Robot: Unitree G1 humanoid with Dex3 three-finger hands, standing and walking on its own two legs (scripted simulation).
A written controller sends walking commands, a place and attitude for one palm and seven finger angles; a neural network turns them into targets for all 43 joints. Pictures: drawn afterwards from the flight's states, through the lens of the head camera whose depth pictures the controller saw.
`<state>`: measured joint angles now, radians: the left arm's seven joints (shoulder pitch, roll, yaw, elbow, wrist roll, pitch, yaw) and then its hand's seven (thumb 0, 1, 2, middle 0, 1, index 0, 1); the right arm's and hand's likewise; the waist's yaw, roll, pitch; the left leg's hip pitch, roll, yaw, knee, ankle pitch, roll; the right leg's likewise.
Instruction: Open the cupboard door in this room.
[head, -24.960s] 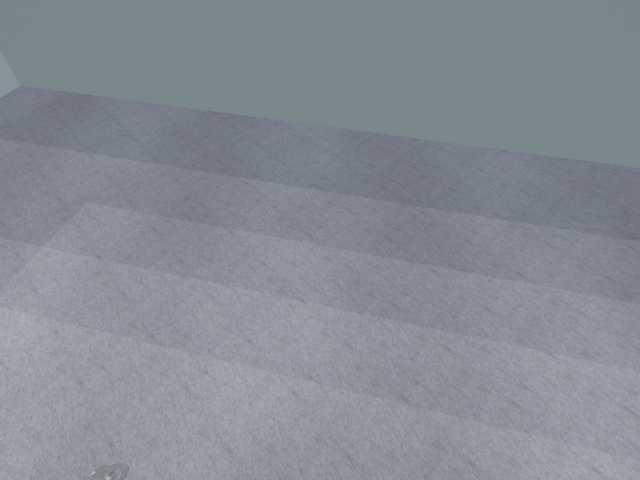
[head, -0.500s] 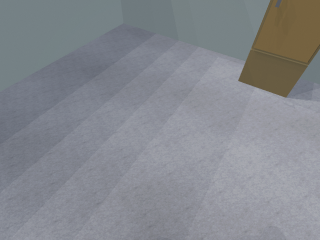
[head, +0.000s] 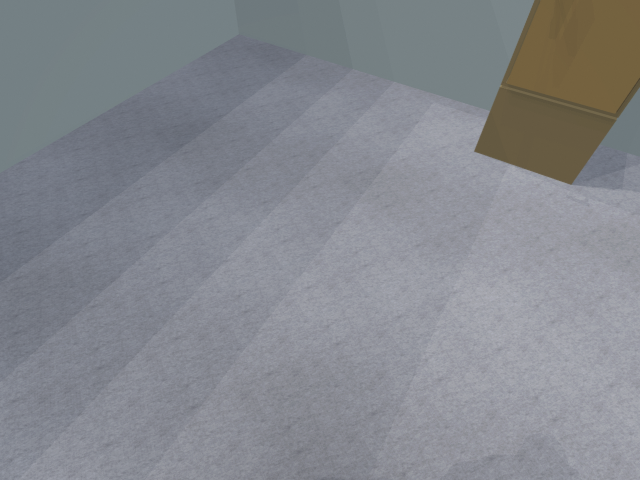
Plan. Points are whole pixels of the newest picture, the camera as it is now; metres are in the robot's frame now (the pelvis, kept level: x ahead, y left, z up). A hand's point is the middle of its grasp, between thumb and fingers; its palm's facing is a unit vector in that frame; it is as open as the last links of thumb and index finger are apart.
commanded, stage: stand and wait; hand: left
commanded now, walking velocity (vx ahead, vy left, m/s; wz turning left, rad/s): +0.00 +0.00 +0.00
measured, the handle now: out of the picture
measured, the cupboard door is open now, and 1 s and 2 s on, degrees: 0 0 0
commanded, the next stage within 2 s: turn or walk to find it in 0.46 s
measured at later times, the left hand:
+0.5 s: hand out of the picture +0.09 +0.25 -0.15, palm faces -0.05 -0.93 -0.36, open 7.4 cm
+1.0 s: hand out of the picture +0.02 +0.25 -0.16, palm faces +0.01 -0.95 -0.32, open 7.4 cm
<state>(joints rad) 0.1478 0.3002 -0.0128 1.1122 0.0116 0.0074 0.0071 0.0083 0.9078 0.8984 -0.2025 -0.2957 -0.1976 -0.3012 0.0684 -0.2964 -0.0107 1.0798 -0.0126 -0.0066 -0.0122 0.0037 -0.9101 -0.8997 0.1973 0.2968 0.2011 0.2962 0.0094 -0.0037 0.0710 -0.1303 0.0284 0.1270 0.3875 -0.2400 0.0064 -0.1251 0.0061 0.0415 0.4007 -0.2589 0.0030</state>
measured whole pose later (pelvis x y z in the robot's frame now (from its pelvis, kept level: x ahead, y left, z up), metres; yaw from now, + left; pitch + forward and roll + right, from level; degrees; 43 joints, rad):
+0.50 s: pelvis -0.01 -0.01 +0.00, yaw +0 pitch -2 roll +0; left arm 0.09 0.36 -0.01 1.11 0.01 -0.02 0.00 0.01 0.91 0.90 -0.20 -0.30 -0.20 -0.30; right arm 0.12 -0.36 -0.02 1.14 -0.01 -0.01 0.00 0.01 -0.91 -0.90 0.20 0.30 0.20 0.30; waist -0.02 -0.01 0.05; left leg -0.09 0.03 0.12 0.33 -0.20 0.00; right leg -0.08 0.01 0.04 0.34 -0.22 -0.01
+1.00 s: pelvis -0.01 +0.00 +0.01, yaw +3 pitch -2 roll +0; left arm 0.15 0.34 -0.02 1.14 0.01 -0.02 0.00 0.01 0.91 0.90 -0.20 -0.30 -0.20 -0.30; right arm 0.08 -0.33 0.00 1.12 -0.01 -0.02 0.00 0.01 -0.91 -0.90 0.20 0.30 0.20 0.30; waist 0.01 0.00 0.06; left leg -0.09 0.01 0.08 0.30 -0.18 0.01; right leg -0.06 -0.01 -0.01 0.29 -0.20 0.00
